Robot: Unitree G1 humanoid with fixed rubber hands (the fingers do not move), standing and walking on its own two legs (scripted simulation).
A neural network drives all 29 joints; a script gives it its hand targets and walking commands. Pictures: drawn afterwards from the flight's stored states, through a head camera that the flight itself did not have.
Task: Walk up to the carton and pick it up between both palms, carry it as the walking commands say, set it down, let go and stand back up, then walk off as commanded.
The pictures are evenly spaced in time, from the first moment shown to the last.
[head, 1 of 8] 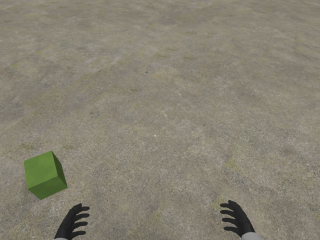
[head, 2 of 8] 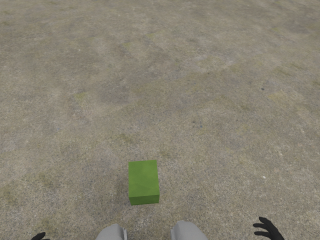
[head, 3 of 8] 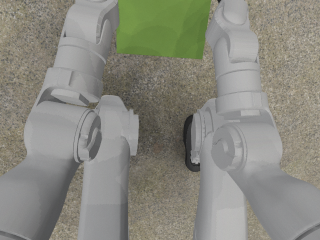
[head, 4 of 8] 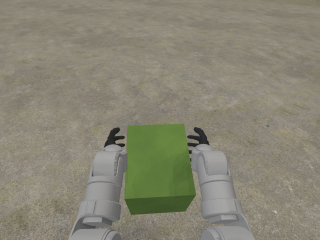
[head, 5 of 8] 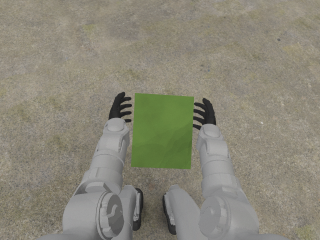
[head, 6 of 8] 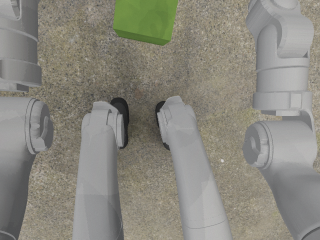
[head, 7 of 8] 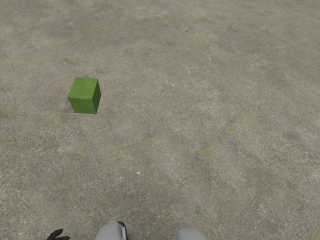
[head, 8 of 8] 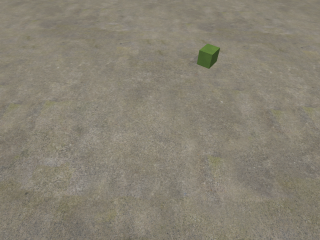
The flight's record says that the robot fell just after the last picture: no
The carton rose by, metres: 0.69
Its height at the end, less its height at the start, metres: +0.00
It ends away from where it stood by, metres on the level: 0.15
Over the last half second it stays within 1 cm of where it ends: yes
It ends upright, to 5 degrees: yes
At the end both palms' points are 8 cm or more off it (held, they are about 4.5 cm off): yes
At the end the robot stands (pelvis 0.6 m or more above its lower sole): yes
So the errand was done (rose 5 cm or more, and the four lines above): yes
